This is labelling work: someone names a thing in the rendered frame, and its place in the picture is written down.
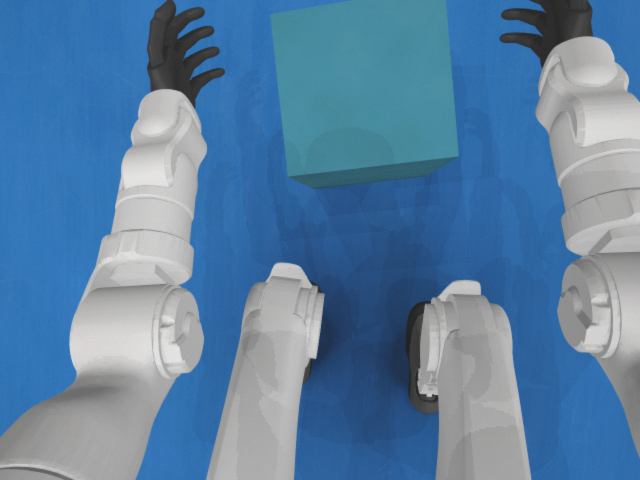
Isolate right robot hand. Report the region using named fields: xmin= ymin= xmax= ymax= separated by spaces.
xmin=499 ymin=0 xmax=593 ymax=69

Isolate robot right thigh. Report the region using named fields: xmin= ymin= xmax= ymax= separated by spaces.
xmin=421 ymin=294 xmax=531 ymax=480

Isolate left robot hand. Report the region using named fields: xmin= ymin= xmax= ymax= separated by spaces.
xmin=147 ymin=0 xmax=225 ymax=109

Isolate carton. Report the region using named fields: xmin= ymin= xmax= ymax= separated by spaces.
xmin=270 ymin=0 xmax=459 ymax=189

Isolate right robot forearm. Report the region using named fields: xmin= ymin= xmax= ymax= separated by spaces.
xmin=535 ymin=36 xmax=640 ymax=256

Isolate right robot upper arm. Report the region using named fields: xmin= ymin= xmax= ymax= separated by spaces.
xmin=557 ymin=252 xmax=640 ymax=458

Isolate left robot upper arm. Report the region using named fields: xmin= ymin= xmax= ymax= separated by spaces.
xmin=0 ymin=283 xmax=204 ymax=480

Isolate left robot forearm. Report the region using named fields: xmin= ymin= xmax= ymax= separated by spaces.
xmin=70 ymin=89 xmax=207 ymax=369

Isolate right robot foot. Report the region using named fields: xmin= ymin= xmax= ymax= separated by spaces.
xmin=406 ymin=301 xmax=439 ymax=414

